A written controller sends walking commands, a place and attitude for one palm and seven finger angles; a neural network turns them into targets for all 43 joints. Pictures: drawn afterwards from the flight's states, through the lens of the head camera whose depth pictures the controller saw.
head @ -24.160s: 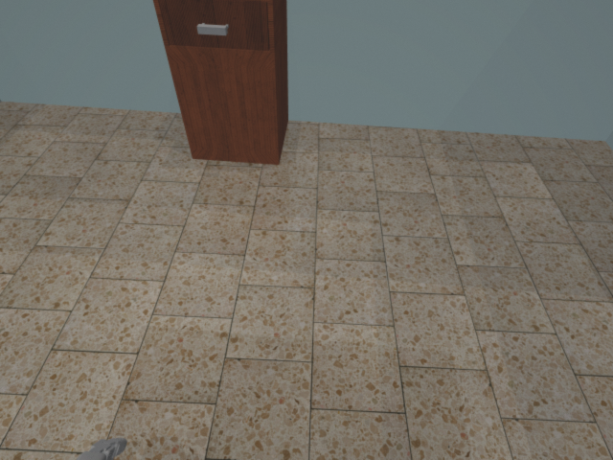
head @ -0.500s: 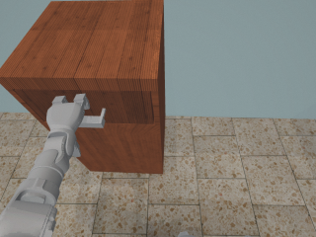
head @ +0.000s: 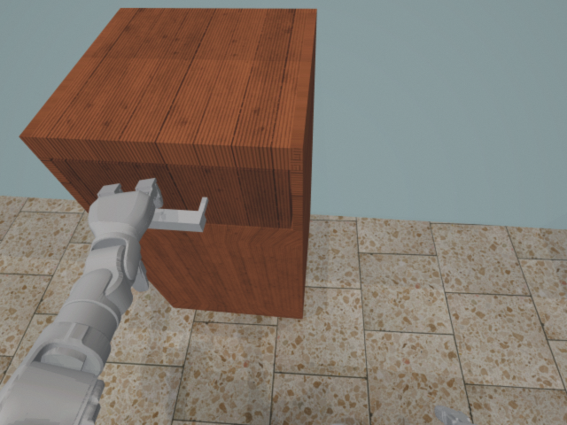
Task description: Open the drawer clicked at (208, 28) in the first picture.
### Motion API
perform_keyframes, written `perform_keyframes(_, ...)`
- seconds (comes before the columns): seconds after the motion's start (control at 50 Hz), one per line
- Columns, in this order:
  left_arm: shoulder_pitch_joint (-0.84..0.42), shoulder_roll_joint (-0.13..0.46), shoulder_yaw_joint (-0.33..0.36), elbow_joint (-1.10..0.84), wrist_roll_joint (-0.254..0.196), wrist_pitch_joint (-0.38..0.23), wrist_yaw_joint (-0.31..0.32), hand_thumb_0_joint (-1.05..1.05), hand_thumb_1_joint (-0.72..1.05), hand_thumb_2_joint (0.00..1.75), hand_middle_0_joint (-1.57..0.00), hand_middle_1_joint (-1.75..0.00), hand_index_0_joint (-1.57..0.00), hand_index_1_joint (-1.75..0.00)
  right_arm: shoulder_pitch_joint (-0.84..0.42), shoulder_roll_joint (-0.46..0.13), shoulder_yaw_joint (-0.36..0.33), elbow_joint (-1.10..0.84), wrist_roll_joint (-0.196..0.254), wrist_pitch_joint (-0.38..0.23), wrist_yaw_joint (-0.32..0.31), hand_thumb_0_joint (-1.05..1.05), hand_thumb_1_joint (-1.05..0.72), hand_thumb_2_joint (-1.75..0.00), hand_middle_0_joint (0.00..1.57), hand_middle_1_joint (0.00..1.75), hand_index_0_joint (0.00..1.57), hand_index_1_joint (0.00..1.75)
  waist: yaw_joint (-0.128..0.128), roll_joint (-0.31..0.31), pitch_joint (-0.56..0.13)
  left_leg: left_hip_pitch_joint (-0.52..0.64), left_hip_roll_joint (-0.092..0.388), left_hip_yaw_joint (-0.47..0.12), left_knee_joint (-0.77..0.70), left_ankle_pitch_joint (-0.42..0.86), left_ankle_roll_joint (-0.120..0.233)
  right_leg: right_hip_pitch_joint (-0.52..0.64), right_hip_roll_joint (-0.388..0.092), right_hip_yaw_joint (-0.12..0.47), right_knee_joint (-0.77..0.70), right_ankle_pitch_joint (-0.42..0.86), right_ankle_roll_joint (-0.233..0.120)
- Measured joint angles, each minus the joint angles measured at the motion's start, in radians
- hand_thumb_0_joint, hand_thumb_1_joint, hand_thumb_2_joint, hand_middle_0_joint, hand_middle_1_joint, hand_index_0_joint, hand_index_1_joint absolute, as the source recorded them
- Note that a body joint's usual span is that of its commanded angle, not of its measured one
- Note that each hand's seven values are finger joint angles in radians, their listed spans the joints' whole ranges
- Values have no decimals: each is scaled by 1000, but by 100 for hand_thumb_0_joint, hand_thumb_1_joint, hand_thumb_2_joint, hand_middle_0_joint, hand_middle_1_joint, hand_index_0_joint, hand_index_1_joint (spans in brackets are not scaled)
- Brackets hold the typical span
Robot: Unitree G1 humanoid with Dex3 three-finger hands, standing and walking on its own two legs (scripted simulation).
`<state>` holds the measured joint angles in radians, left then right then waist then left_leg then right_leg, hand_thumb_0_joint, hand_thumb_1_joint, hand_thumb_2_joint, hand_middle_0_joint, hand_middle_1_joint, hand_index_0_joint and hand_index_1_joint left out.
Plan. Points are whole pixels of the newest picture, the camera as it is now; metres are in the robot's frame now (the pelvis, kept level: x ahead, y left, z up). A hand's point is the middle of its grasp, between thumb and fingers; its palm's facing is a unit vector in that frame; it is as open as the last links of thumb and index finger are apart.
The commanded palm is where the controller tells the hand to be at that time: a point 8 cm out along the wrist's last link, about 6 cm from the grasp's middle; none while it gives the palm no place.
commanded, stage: re-aim the fingers above the handle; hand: left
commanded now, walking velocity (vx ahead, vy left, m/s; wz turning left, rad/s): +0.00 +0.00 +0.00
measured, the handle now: (176, 210) +0.49 +0.23 -0.05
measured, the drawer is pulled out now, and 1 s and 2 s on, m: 0.00 0.00 0.00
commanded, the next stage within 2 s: lower the fingers behind the handle in 0.40 s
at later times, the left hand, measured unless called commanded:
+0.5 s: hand (146, 253) +0.37 +0.24 -0.01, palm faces -0.23 -0.08 -0.97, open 13.8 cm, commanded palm +0.37 +0.22 +0.06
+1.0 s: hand (158, 246) +0.39 +0.23 -0.02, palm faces -0.15 -0.06 -0.99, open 14.1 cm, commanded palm +0.37 +0.21 +0.02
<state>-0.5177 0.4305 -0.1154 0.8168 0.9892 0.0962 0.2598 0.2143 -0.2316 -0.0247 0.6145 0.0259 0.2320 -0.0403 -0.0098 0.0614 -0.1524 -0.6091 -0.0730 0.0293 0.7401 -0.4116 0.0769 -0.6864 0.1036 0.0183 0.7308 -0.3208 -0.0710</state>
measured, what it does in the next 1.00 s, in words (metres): stands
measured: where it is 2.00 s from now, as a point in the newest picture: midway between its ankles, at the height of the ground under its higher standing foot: outside the picture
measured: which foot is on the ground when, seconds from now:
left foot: down 0.00-1.00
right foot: down 0.00-1.00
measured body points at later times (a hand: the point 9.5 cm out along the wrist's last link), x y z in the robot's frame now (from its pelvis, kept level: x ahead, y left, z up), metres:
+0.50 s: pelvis +0.00 +0.01 +0.00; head +0.07 -0.01 +0.44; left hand +0.38 +0.24 +0.04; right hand +0.10 -0.23 -0.14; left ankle -0.04 +0.07 -0.71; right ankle +0.01 -0.07 -0.71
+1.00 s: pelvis -0.01 +0.01 -0.01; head +0.07 +0.00 +0.43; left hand +0.39 +0.23 +0.03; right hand +0.08 -0.24 -0.15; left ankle -0.04 +0.07 -0.71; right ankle +0.01 -0.07 -0.71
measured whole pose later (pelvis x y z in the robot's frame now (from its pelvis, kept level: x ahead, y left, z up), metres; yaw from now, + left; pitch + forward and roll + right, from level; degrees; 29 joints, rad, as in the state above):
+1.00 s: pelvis -0.01 +0.01 -0.01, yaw +2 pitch +17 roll -1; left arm -0.55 0.39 -0.18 0.81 1.02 -0.02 0.26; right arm 0.28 -0.22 -0.03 0.66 0.00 0.20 -0.07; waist -0.02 0.04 -0.15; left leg -0.69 -0.09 0.00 0.83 -0.43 0.09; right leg -0.74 0.08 -0.02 0.80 -0.34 -0.06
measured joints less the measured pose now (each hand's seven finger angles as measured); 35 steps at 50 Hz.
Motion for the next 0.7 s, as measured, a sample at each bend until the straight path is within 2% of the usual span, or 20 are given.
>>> perform_keyframes(0.06, 64, -25, -61, -91, -35, -78, -87, -1, -48, 31, -32, -120, -32, -120, 29, 1, 1, -2, -5, -14, -13, 1, -90, -90, 20, 30, 20, 30, 1, -9, 15, 39, -7, -22, -24, 10, 1, 48, -8, -18, -31, 4, -1)
perform_keyframes(0.1, 95, -53, -79, -144, -22, -167, -99, -1, -48, 31, -32, -120, -32, -120, 33, -1, -3, 0, -15, -27, -19, 1, -90, -90, 20, 30, 20, 30, 0, -17, 27, 45, -11, -33, -18, 8, 2, 60, -13, -29, -31, 0, -1)
perform_keyframes(0.16, 118, -76, -62, -204, 47, -304, -44, -1, -48, 31, -32, -120, -32, -120, 22, -3, -11, 0, -33, -38, -27, 1, -90, -90, 20, 30, 20, 30, -7, -31, 31, 20, -14, -31, 14, -5, 3, 34, -15, -30, 1, -12, 0)
perform_keyframes(0.2, 112, -68, -25, -232, 107, -359, 36, 0, -48, 31, -33, -120, -33, -120, 10, -5, -15, -4, -44, -41, -29, 1, -90, -90, 20, 30, 20, 30, -13, -36, 19, -22, -12, -21, 53, -20, 4, -11, -13, -25, 41, -24, 1)
perform_keyframes(0.22, 100, -59, -3, -236, 131, -367, 83, 0, -48, 31, -33, -120, -33, -120, 3, -6, -17, -5, -48, -42, -28, 1, -90, -90, 20, 30, 20, 30, -14, -35, 11, -47, -11, -15, 77, -30, 4, -38, -11, -22, 65, -31, 1)
perform_keyframes(0.26, 57, -39, 36, -213, 154, -333, 175, 0, -48, 30, -33, -120, -33, -120, -13, -8, -22, 0, -52, -41, -20, 1, -90, -90, 20, 30, 20, 30, -13, -32, 1, -93, -8, -2, 122, -48, 6, -87, -7, -15, 110, -45, 2)
perform_keyframes(0.3, 3, -21, 65, -150, 151, -250, 237, 0, -48, 31, -33, -120, -33, -120, -27, -9, -24, 10, -51, -34, -7, 1, -90, -90, 20, 30, 20, 30, -8, -26, -1, -118, -7, 9, 144, -57, 12, -116, -6, -7, 136, -52, 8)
perform_keyframes(0.32, -20, -13, 75, -111, 144, -197, 249, 0, -48, 31, -32, -120, -32, -120, -30, -9, -23, 15, -48, -28, 0, 1, -90, -90, 20, 30, 20, 30, -5, -21, -1, -122, -7, 13, 145, -56, 15, -121, -5, -4, 138, -49, 4)
perform_keyframes(0.34, -37, -7, 79, -72, 131, -141, 245, 0, -48, 31, -32, -120, -32, -120, -30, -10, -22, 19, -42, -20, 7, 1, -90, -90, 20, 30, 20, 30, -1, -14, -1, -119, -6, 17, 138, -53, 17, -120, -4, 0, 133, -45, 3)
perform_keyframes(0.38, -46, 1, 65, -8, 89, -35, 192, 0, -48, 31, -32, -120, -32, -120, -19, -11, -19, 22, -22, -4, 16, 1, -90, -90, 20, 30, 20, 30, 8, 3, -5, -101, -5, 18, 110, -41, 17, -101, -4, 5, 103, -34, 11)
perform_keyframes(0.42, -25, 0, 17, 6, 32, 40, 89, 0, -48, 31, -32, -120, -32, -120, 3, -11, -16, 21, -5, 10, 15, 1, -90, -90, 20, 30, 20, 30, 12, 17, -4, -65, -6, 11, 69, -24, 17, -62, -6, 4, 59, -19, 16)
perform_keyframes(0.44, -5, -5, -11, -12, 3, 53, 34, -1, -48, 31, -31, -120, -31, -120, 15, -10, -15, 20, -2, 12, 11, 1, -90, -90, 20, 30, 20, 30, 13, 20, -1, -44, -8, 5, 49, -16, 18, -38, -8, 0, 38, -12, 18)
perform_keyframes(0.46, 16, -14, -40, -41, -25, 48, -15, -1, -48, 31, -31, -120, -31, -120, 27, -9, -13, 19, 1, 11, 5, 1, -90, -90, 20, 30, 20, 30, 11, 20, 4, -24, -11, -3, 32, -8, 18, -14, -11, -6, 18, -7, 19)
perform_keyframes(0.5, 53, -42, -95, -100, -58, -4, -80, -1, -48, 31, -32, -120, -32, -120, 44, -7, -8, 22, -2, -7, -10, 1, -90, -90, 20, 30, 20, 30, 5, 15, 16, 10, -18, -23, 10, 2, 19, 27, -20, -21, -8, -3, 20)
perform_keyframes(0.52, 66, -60, -114, -126, -60, -47, -98, -1, -48, 31, -32, -120, -32, -120, 47, -6, -6, 25, -6, -18, -16, 1, -90, -90, 20, 30, 20, 30, 1, 8, 23, 21, -22, -31, 5, 4, 19, 40, -25, -28, -14, -3, 20)
perform_keyframes(0.56, 90, -92, -124, -173, -38, -150, -105, -1, -48, 31, -32, -120, -32, -120, 45, -3, -4, 26, -20, -32, -26, 1, -90, -90, 20, 30, 20, 30, -6, -8, 32, 31, -27, -36, 5, 5, 18, 50, -29, -33, -12, -7, 19)
perform_keyframes(0.6, 102, -109, -106, -206, 14, -252, -69, -1, -48, 31, -32, -120, -32, -120, 35, 0, -4, 17, -32, -38, -31, 1, -90, -90, 20, 30, 20, 30, -14, -25, 30, 20, -26, -29, 19, -1, 17, 36, -28, -29, 6, -12, 17)
perform_keyframes(0.64, 89, -111, -72, -215, 75, -322, 4, -1, -48, 31, -33, -120, -33, -120, 23, 1, -7, 6, -43, -42, -30, 1, -90, -90, 20, 30, 20, 30, -22, -35, 19, -17, -24, -19, 54, -15, 15, -4, -25, -23, 42, -22, 16)
perform_keyframes(0.68, 59, -103, -23, -202, 129, -339, 96, 0, -48, 31, -33, -120, -33, -120, 6, 0, -10, -1, -56, -41, -20, 1, -90, -90, 20, 30, 20, 30, -25, -39, 4, -71, -18, -5, 103, -34, 15, -61, -18, -15, 91, -35, 14)
perform_keyframes(0.7, 40, -96, -2, -185, 147, -321, 144, 0, -48, 31, -33, -120, -33, -120, -2, -1, -13, -3, -60, -38, -12, 1, -90, -90, 20, 30, 20, 30, -23, -39, -4, -99, -14, 3, 128, -44, 14, -92, -14, -11, 115, -42, 13)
